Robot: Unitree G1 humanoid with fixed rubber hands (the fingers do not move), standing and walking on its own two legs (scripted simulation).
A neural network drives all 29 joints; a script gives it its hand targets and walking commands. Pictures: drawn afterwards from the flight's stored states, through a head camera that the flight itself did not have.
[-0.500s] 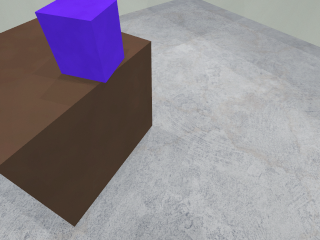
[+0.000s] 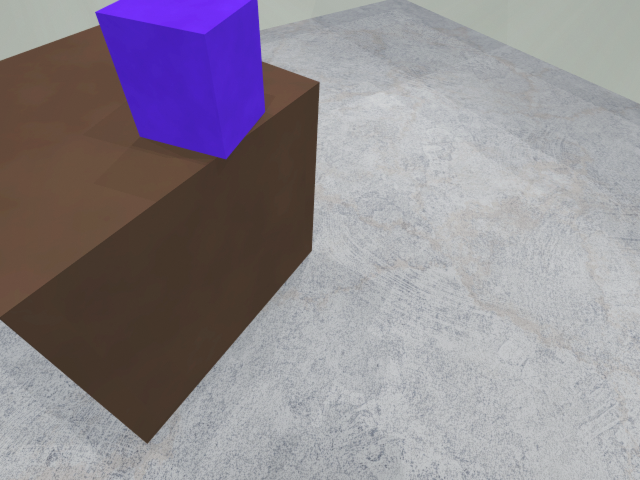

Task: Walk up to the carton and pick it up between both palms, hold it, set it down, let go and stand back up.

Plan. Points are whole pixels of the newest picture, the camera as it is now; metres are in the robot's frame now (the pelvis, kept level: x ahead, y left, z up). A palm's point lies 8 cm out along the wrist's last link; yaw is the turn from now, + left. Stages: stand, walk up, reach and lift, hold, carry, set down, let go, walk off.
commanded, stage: walk up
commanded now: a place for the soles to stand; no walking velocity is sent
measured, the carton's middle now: (194, 70) +0.85 +0.26 +0.08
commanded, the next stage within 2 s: none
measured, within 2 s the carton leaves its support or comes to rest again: neither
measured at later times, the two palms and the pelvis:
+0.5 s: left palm out of the picture +0.13 +0.29 -0.16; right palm (466, 412) +0.24 -0.22 -0.13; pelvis +0.13 +0.01 -0.03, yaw +19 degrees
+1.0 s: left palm (197, 422) +0.23 +0.18 -0.15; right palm (412, 218) +0.62 -0.20 -0.10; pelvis +0.37 -0.05 -0.02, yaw +36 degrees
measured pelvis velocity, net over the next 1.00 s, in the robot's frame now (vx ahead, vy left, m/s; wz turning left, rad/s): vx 0.37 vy -0.05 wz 0.62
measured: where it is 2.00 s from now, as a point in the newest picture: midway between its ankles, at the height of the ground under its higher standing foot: (345, 362)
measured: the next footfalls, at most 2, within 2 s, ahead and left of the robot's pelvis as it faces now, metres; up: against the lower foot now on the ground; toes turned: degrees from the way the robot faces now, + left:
left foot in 0.28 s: +0.12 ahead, +0.17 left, +0.00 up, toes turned +19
right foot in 0.68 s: +0.45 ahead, -0.11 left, +0.00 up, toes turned +21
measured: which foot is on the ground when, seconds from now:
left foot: down 0.00-0.06, up 0.08-0.26, down 0.28-0.70, up 0.72-1.00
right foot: down 0.00-0.28, up 0.30-0.66, down 0.68-1.00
